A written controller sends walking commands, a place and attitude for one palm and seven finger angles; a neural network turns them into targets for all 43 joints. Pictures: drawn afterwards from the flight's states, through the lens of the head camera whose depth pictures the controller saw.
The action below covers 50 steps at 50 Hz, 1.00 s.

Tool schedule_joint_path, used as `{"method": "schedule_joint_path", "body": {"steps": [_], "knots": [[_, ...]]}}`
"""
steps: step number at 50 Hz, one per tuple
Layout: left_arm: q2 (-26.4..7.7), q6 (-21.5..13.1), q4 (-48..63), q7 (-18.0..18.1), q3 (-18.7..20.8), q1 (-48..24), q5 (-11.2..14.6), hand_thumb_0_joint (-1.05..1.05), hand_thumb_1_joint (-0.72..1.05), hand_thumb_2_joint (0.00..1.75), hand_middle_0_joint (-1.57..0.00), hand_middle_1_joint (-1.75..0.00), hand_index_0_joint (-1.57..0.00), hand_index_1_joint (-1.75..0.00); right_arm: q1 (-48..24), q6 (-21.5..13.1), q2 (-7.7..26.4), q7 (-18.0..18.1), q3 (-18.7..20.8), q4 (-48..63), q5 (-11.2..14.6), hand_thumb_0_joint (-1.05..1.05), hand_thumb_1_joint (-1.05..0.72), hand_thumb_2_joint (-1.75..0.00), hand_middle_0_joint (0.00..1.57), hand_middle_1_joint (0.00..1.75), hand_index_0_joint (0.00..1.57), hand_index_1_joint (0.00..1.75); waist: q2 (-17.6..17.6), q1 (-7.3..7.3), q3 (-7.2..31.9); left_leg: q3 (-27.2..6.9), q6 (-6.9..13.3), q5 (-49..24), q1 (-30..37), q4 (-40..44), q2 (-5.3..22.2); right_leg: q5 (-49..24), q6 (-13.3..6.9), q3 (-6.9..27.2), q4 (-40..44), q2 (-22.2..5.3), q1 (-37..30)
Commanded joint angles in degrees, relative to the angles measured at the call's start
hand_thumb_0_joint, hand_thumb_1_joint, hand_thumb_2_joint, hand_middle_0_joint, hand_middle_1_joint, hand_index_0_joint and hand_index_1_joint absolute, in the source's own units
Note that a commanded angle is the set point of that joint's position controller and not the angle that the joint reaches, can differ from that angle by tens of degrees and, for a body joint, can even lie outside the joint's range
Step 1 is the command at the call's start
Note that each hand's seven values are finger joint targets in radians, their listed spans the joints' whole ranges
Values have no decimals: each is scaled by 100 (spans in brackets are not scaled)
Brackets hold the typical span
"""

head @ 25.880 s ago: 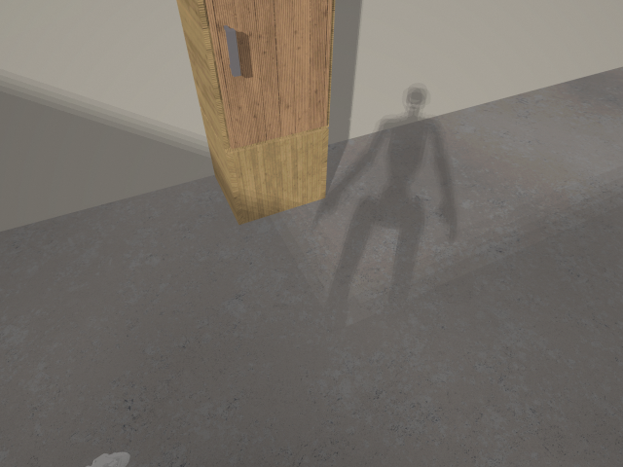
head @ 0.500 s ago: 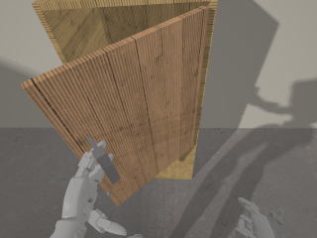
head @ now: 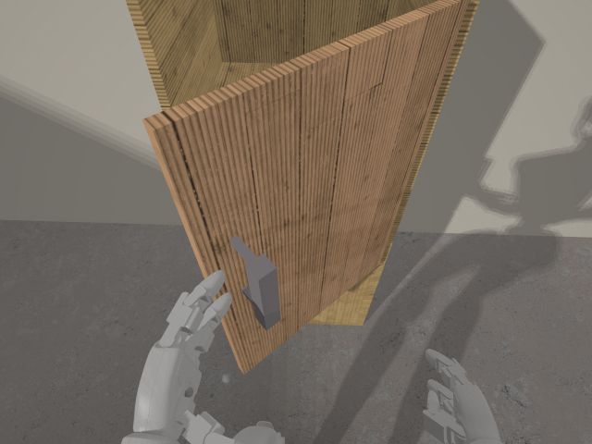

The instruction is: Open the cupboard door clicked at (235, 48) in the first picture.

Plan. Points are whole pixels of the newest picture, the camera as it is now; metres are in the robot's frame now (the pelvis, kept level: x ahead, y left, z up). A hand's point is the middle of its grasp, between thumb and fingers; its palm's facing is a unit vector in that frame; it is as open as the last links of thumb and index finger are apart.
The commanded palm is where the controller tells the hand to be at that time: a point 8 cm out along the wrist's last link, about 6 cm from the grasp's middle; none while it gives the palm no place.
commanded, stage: slide the hand sideways off the handle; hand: left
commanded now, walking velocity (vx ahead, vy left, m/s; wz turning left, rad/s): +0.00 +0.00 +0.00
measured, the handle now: (254, 283) +0.30 +0.07 +0.08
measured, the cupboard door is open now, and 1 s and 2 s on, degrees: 42 42 42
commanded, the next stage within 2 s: draw the hand back to the body in 0.40 s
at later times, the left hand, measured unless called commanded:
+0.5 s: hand (181, 405) +0.16 +0.13 +0.08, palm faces +0.01 -1.00 +0.04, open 16.2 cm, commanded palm +0.13 +0.17 +0.08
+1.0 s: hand (129, 384) +0.16 +0.16 +0.14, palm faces +0.06 -0.99 -0.10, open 16.2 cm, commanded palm +0.13 +0.22 +0.15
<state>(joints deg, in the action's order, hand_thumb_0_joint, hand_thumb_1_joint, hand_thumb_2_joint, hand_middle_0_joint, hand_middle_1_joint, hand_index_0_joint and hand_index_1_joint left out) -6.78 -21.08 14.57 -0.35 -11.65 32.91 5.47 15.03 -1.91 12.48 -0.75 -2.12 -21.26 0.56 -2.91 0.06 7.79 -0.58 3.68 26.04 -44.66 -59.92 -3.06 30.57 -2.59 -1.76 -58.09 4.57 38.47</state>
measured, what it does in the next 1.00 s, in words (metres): stands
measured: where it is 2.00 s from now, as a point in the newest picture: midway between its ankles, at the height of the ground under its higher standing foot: outside the picture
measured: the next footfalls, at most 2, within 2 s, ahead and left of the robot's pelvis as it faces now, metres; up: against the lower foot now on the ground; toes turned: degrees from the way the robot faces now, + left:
none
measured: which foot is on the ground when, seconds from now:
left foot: down 0.00-1.00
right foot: down 0.00-1.00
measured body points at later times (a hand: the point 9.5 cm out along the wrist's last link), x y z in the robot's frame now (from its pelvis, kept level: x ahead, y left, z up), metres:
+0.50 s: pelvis -0.01 +0.03 -0.01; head +0.03 +0.04 +0.44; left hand +0.15 +0.19 +0.08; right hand +0.18 -0.18 -0.07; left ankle +0.03 +0.08 -0.67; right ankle -0.02 -0.10 -0.67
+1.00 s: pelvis +0.01 -0.01 +0.02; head +0.00 -0.02 +0.47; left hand +0.15 +0.22 +0.14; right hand +0.20 -0.24 -0.04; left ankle +0.03 +0.08 -0.67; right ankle -0.02 -0.10 -0.67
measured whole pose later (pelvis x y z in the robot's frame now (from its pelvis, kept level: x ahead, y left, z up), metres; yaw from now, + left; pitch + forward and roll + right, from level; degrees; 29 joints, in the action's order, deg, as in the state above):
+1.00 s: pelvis +0.01 -0.01 +0.02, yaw +1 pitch +7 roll -3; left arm -16.1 -10.2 27.6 -7.5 6.7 41.2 16.0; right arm 17.4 -3.1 14.1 3.1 -2.1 -22.3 3.5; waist -3.7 -1.1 9.8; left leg -3.1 2.4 25.4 -37.0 -55.8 -2.2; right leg 28.9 -3.7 -3.6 -51.5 5.8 29.5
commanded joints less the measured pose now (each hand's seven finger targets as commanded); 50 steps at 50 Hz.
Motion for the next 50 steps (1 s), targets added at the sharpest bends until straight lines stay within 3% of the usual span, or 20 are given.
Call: {"method": "schedule_joint_path", "body": {"steps": [1, 4, 7, 9, 14, 17, 21, 25, 27, 30, 31, 35, 38, 41, 46, 50], "knots": [[-38, -251, 1656, 334, 266, 372, -23, 0, -50, 30, -15, -30, -15, -30, -410, -237, 597, 18, 301, 1171, 8, 0, -90, -90, 20, 30, 20, 30, 54, -119, 953, -603, -210, -909, 1352, 1082, 306, -1130, 6, -125, 653, -140, 159], [1, -115, 1874, 480, 98, 371, -163, 0, -50, 30, -15, -30, -15, -30, -420, -154, 608, -5, 280, 1252, 7, 0, -90, -90, 20, 30, 20, 30, -42, -42, 738, -755, -282, -687, 1408, 1162, 387, -919, 19, -168, 571, -141, 422], [53, -29, 1941, 574, -7, 510, -262, 0, -50, 30, -15, -30, -15, -30, -394, -95, 631, -21, 276, 1293, -8, 0, -90, -90, 20, 30, 20, 30, 76, -23, 589, -924, -364, -599, 1364, 1249, 447, -807, 19, -201, 495, -132, 513], [185, -24, 2078, 523, -256, 633, -312, 0, -50, 30, -15, -30, -15, -30, -319, -79, 650, -41, 287, 1337, -4, 0, -90, -90, 20, 30, 20, 30, 66, 43, 579, -1065, -430, -573, 1459, 1280, 509, -751, 52, -207, 430, -147, 665], [89, -36, 2388, 249, -412, 907, -312, 0, -50, 30, -15, -30, -15, -30, -217, -90, 704, -52, 324, 1370, 16, 0, -90, -90, 20, 30, 20, 30, -128, 53, 638, -1341, -584, -691, 1579, 1320, 582, -690, 79, -174, 235, -184, 871], [-57, 31, 2355, 211, -211, 1211, -323, 0, -50, 30, -15, -30, -15, -30, -261, -45, 693, -49, 346, 1406, 20, 0, -90, -90, 20, 30, 20, 30, -87, -45, 588, -1347, -622, -587, 1472, 1353, 568, -631, 68, -182, 167, -180, 849], [15, 63, 2410, 260, -227, 917, -304, 0, -50, 30, -15, -30, -15, -30, -283, -39, 697, -24, 335, 1457, 7, 0, -90, -90, 20, 30, 20, 30, 122, 27, 502, -1355, -570, -103, 1234, 1334, 519, -532, 73, -182, 160, -171, 875], [-25, -8, 2488, 300, -157, 777, -228, 0, -50, 30, -15, -30, -15, -30, -234, -83, 709, 28, 332, 1444, 19, 0, -90, -90, 20, 30, 20, 30, 102, 70, 573, -1353, -512, 272, 1161, 1275, 505, -424, 87, -159, 165, -168, 961], [-397, -19, 2812, 359, 179, 598, -251, 0, -50, 30, -15, -30, -15, -30, -246, -83, 723, 69, 341, 1440, 20, 0, -90, -90, 20, 30, 20, 30, -119, -30, 843, -1346, -521, 215, 1325, 1300, 498, -463, 69, -101, 165, -166, 861], [-555, 110, 2940, 385, 424, 831, -179, 0, -50, 30, -15, -30, -15, -30, -195, -55, 667, 89, 311, 1430, 67, 0, -90, -90, 20, 30, 20, 30, -270, -98, 872, -1239, -513, 1, 1474, 1395, 478, -561, 57, -108, 313, -153, 617], [-650, 219, 2883, 361, 594, 923, -135, 0, -50, 30, -15, -30, -15, -30, -201, -42, 654, 111, 320, 1409, 81, 0, -90, -90, 20, 30, 20, 30, -101, -142, 965, -1172, -472, -109, 1445, 1396, 458, -625, 43, -121, 422, -128, 410], [-602, 642, 2603, 93, 851, 1128, 236, 0, -50, 30, -15, -30, -15, -30, -302, -48, 626, 226, 274, 1354, 211, 0, -90, -90, 20, 30, 20, 30, 327, -51, 432, -795, -261, -87, 1181, 1391, 385, -696, 80, -154, 958, -103, -21], [-913, 836, 2541, -122, 1326, 1030, 466, 0, -50, 30, -15, -30, -15, -30, -345, -135, 635, 340, 270, 1253, 248, 0, -90, -90, 20, 30, 20, 30, 448, -49, 274, -542, -167, -389, 1103, 1284, 301, -876, 93, -58, 1256, -119, -285], [-1163, 820, 2678, -345, 1621, 818, 638, 0, -50, 30, -15, -30, -15, -30, -347, -235, 647, 403, 250, 1145, 243, 0, -90, -90, 20, 30, 20, 30, 130, -27, 189, -419, -138, -645, 1198, 1241, 262, -1050, 96, 26, 1440, -149, -417], [-1485, 611, 2849, -685, 2239, 646, 1065, 0, -47, 32, -15, -30, -15, -30, -356, -455, 657, 435, 237, 969, 272, 0, -90, -90, 20, 30, 20, 30, -166, -88, 422, -353, -140, -1089, 1427, 1165, 190, -1608, 133, 197, 1629, -200, -740], [-1517, 709, 2462, -983, 2485, 596, 1309, 0, -32, 37, -16, -30, -16, -30, -415, -579, 686, 450, 230, 813, 328, 0, -90, -90, 20, 30, 20, 30, -46, -61, 296, -326, -139, -1126, 1486, 1171, 184, -1952, 278, 352, 1867, -290, -859]]}}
